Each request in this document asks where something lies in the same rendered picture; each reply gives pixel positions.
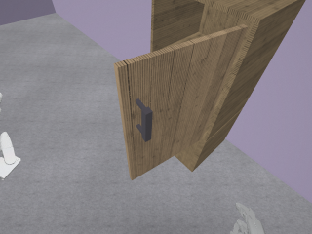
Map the cupboard door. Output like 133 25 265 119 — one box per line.
113 24 248 180

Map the robot right hand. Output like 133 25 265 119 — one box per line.
230 202 266 234

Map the robot left hand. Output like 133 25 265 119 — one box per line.
0 93 21 180

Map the handle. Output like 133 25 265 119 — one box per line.
136 98 153 142

